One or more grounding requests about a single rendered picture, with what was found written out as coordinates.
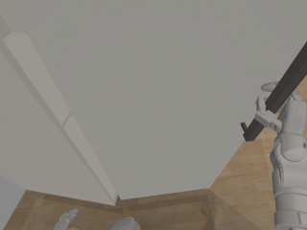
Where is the left robot hand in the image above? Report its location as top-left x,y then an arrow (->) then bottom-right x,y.
52,208 -> 79,230

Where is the right robot hand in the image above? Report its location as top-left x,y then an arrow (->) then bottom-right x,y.
254,81 -> 307,137

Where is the left robot thigh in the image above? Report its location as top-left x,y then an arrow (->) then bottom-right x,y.
107,218 -> 141,230

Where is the handle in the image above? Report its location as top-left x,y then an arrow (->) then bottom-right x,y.
241,41 -> 307,142

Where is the fridge door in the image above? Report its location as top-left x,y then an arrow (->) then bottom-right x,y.
8,0 -> 307,200

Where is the robot right forearm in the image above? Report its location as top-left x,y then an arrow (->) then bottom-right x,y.
270,133 -> 307,230

